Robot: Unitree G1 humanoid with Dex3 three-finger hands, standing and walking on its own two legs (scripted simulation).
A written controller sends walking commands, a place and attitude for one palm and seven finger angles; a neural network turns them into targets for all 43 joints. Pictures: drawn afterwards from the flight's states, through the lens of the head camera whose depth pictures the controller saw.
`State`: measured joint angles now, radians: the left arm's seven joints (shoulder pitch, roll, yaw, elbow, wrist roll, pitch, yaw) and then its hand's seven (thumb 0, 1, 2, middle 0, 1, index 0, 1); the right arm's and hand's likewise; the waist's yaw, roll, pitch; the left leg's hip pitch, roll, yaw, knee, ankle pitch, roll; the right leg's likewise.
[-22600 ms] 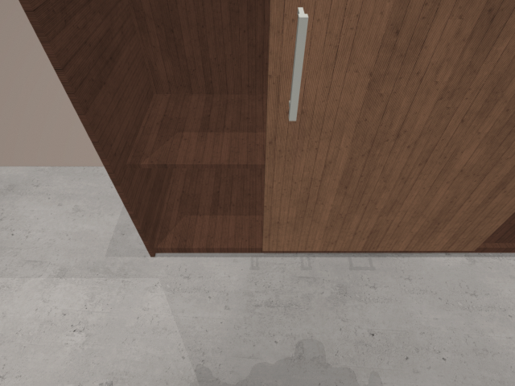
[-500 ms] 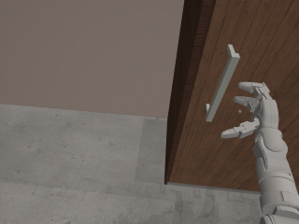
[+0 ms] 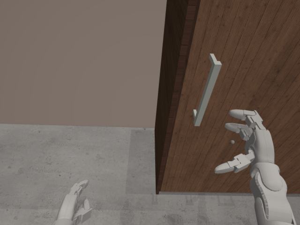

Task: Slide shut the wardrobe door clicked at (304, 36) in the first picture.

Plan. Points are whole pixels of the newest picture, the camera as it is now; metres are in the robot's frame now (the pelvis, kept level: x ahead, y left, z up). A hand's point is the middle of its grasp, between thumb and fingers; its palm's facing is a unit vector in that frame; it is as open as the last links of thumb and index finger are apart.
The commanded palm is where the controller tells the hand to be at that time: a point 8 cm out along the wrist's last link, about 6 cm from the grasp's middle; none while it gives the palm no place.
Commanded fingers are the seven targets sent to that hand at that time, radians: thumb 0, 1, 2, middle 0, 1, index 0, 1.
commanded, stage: draw the hand back to the body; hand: right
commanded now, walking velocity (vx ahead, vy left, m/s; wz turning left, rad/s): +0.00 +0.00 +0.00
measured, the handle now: (203, 93) +0.46 -0.15 +0.13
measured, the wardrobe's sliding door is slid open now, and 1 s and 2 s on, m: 0.00 0.00 0.00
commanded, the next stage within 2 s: step back with the hand held close in 1.66 s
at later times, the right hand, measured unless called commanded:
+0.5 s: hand (245, 152) +0.26 -0.20 +0.14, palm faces +0.07 +1.00 -0.04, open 14.7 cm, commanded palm +0.22 -0.26 +0.14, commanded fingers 0.00 0.48 -0.23 0.25 1.11 0.25 1.11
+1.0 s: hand (278, 161) +0.23 -0.25 +0.15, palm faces +0.43 +0.86 -0.28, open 11.6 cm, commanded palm +0.18 -0.29 +0.17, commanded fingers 0.00 -0.43 -0.67 0.22 0.58 0.22 0.58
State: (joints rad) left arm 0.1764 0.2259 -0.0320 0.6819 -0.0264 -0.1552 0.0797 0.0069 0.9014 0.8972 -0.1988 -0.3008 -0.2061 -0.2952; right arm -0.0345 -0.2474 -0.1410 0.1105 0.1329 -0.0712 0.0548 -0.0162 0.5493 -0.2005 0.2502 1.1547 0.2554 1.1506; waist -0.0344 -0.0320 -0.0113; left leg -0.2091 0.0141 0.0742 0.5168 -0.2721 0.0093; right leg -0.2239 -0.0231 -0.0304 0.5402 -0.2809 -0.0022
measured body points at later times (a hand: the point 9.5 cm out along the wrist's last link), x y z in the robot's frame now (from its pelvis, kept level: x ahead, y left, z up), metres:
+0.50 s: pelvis -0.01 +0.01 +0.00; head -0.04 +0.03 +0.45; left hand +0.16 +0.25 -0.08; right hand +0.25 -0.25 +0.14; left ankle +0.01 +0.11 -0.73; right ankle +0.01 -0.12 -0.73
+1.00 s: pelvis +0.00 +0.00 +0.01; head -0.02 +0.01 +0.46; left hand +0.18 +0.22 -0.08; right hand +0.20 -0.30 +0.17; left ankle +0.01 +0.11 -0.73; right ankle +0.01 -0.12 -0.73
